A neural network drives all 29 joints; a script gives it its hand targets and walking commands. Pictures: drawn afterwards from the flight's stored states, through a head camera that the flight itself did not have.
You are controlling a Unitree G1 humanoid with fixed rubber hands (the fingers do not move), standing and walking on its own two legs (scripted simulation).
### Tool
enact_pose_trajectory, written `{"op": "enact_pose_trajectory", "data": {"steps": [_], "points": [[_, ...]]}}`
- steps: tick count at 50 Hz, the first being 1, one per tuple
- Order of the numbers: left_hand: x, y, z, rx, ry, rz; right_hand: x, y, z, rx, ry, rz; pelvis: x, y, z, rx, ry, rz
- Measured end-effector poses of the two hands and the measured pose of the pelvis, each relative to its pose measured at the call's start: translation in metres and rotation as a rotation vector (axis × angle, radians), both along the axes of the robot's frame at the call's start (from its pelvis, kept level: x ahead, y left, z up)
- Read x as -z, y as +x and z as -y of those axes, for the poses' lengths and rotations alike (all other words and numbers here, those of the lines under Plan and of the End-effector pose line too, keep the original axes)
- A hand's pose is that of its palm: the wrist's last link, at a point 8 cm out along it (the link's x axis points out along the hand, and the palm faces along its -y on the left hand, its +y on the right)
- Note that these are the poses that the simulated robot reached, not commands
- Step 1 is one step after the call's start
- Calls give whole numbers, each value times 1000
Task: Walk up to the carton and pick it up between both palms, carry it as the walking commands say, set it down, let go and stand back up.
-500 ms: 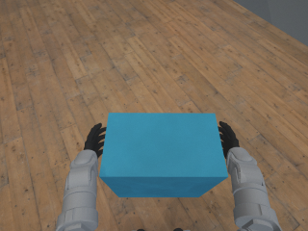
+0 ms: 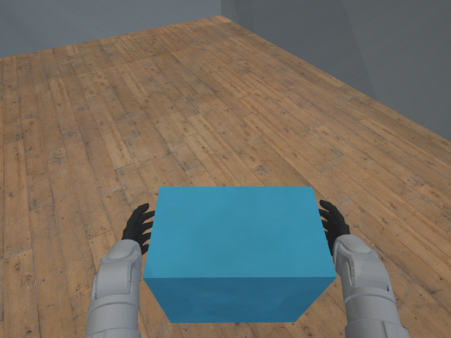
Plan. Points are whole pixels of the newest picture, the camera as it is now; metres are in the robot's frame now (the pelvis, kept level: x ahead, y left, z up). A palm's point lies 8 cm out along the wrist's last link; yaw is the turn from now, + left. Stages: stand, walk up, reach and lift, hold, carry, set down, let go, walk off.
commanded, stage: reach and lift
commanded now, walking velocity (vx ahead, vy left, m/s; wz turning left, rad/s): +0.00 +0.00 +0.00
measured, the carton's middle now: (234, 261) +0.30 +0.00 -0.06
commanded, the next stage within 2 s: hold in 1.10 s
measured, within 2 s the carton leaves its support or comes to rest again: neither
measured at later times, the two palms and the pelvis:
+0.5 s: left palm (124, 245) +0.28 +0.19 +0.05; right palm (343, 244) +0.28 -0.18 +0.05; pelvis +0.00 +0.01 +0.00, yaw +0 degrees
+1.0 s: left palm (125, 245) +0.28 +0.19 +0.05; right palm (344, 247) +0.28 -0.18 +0.04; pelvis +0.00 +0.01 +0.00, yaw +0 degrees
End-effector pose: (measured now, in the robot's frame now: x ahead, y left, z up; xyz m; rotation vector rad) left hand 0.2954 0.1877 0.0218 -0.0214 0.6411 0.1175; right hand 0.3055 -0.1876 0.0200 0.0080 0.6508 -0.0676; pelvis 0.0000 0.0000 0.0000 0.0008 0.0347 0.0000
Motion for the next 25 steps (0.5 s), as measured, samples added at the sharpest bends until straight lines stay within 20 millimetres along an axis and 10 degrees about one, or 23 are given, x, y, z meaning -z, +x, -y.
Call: {"op": "enact_pose_trajectory", "data": {"steps": [25], "points": [[-27,-16,-5,1,-10,12,-26,-22,-5,9,-7,10,-2,3,-8,-3,-2,143]]}}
